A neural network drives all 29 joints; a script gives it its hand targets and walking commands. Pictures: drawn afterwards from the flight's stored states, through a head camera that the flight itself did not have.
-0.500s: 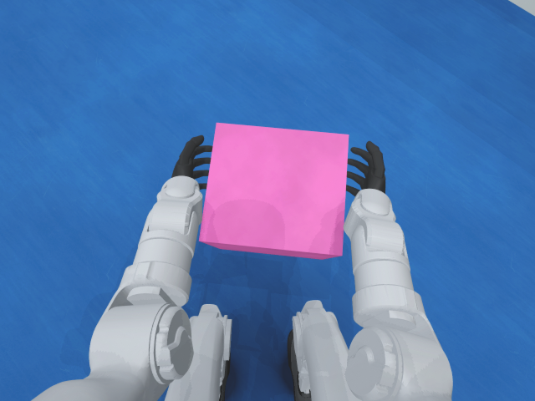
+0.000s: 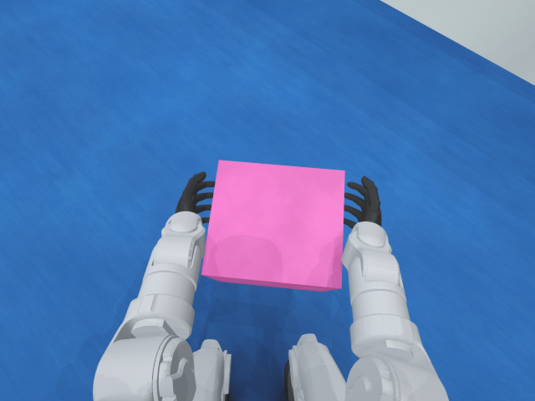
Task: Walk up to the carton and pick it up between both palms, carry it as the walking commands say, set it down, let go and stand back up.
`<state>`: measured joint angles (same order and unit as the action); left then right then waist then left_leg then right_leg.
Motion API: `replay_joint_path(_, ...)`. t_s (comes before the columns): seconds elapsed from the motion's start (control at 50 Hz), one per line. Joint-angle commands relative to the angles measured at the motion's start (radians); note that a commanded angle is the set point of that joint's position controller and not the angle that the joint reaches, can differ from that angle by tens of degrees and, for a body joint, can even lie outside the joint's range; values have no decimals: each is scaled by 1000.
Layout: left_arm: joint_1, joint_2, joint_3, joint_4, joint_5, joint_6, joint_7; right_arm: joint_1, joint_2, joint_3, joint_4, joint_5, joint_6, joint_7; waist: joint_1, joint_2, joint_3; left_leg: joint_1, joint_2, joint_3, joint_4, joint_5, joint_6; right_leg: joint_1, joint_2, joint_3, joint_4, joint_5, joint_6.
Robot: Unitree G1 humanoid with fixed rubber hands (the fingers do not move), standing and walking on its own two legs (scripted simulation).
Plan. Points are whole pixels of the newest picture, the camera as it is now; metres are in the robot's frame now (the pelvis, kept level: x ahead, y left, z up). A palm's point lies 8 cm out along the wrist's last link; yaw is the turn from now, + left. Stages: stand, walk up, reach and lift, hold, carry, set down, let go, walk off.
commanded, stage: reach and lift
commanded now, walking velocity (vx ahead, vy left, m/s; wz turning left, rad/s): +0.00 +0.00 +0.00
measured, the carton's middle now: (275, 232) +0.41 -0.03 -0.11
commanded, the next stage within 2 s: none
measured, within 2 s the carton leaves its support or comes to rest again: neither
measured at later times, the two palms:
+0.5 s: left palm (173, 205) +0.40 +0.12 +0.04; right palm (387, 217) +0.37 -0.16 +0.06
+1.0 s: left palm (164, 194) +0.38 +0.12 +0.11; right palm (420, 204) +0.35 -0.17 +0.12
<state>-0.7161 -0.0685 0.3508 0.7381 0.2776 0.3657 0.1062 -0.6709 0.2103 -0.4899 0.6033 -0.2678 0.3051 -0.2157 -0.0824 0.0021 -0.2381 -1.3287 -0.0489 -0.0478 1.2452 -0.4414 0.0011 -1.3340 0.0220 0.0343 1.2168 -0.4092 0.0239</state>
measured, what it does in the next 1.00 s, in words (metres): rises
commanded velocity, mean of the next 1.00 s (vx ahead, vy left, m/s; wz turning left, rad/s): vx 0.00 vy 0.00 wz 0.00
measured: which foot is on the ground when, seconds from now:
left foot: down 0.00-1.00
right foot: down 0.00-1.00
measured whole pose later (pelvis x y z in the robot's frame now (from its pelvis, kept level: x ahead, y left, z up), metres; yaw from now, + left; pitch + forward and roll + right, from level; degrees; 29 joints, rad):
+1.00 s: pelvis +0.04 +0.01 +0.11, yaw +0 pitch +9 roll -1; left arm -0.43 -0.16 0.30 0.53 0.31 0.46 0.04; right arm -0.42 0.20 -0.43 0.44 -0.33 0.44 -0.03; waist -0.08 -0.01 -0.08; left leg -0.51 -0.04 -0.05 0.60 -0.25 0.02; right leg -0.51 0.01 0.06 0.56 -0.21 0.03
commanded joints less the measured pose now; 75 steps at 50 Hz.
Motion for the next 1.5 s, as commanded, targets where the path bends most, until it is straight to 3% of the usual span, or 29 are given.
replay_joint_path(0.0,-647,-1058,-481,-43,-170,-77,-328,-514,1017,556,176,133,40,441,-3,64,-655,419,-114,5,-203,180,-2,435,126,-31,-154,215,-23)
replay_joint_path(0.46,-463,-1061,-519,-113,-146,-60,-361,-321,1020,604,67,82,66,444,-5,46,-483,677,-87,-11,-468,286,4,763,104,2,-433,334,-21)
replay_joint_path(0.84,-326,-1059,-588,-221,-160,-1,-352,-178,1000,617,3,102,129,471,1,33,-328,958,-56,-40,-682,388,5,997,93,11,-629,430,-26)
replay_joint_path(1.14,-281,-1029,-591,-286,-183,95,-359,-131,1007,630,-53,134,232,459,13,2,-169,1107,-44,-42,-821,330,19,1183,70,22,-768,392,-15)
replay_joint_path(1.48,-281,-1006,-608,-407,-232,263,-376,-138,1029,684,-175,216,397,435,20,-16,-8,1242,-32,-48,-916,289,31,1321,47,23,-875,362,-3)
